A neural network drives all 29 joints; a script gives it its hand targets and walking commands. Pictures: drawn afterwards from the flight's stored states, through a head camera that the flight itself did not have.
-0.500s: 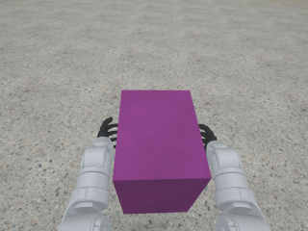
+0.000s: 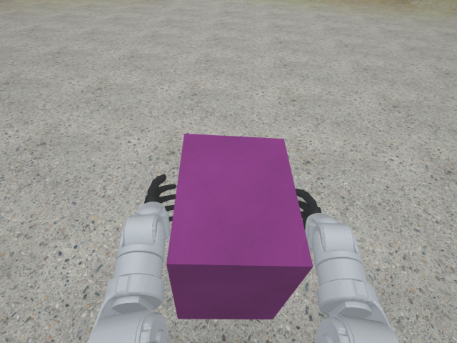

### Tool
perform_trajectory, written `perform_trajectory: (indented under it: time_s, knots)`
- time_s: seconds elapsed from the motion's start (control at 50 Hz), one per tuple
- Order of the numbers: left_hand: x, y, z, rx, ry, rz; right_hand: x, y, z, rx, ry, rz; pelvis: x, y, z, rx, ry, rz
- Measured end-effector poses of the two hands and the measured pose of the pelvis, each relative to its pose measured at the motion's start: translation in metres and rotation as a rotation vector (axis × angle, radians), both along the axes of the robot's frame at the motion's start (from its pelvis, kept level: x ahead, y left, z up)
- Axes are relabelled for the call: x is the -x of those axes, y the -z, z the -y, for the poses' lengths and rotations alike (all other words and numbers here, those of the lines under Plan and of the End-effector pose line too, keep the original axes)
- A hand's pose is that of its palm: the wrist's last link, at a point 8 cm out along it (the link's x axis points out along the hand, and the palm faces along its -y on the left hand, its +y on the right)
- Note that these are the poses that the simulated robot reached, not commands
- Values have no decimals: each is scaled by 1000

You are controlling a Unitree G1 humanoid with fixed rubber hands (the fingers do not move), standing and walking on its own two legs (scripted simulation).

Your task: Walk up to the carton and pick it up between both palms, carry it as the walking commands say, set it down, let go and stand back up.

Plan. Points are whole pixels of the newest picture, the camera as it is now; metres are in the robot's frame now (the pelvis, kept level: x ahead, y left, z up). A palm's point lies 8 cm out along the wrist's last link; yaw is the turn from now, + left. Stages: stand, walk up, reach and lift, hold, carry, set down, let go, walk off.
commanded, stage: reach and lift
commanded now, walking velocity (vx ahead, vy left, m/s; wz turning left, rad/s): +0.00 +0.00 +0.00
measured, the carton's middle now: (230, 230) +0.35 +0.02 +0.01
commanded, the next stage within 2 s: hold in 0.92 s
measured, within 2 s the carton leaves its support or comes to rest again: neither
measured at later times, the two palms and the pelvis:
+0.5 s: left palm (159, 217) +0.32 +0.15 +0.08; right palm (318, 226) +0.32 -0.14 +0.07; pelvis +0.00 +0.00 +0.00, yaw +0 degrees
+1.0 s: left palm (159, 221) +0.31 +0.15 +0.08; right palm (319, 231) +0.31 -0.14 +0.07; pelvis +0.00 +0.00 +0.00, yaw +0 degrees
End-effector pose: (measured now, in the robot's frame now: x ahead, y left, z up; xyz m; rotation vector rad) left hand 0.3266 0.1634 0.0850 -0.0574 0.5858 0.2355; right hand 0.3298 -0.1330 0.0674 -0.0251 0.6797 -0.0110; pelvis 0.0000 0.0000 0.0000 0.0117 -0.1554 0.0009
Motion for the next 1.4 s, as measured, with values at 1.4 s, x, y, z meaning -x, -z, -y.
perform_trajectory:
  time_s: [1.4]
  knots:
    - [18,8,9,-36,69,-19,22,-1,10,18,37,-2,2,-1,0,1,1,0]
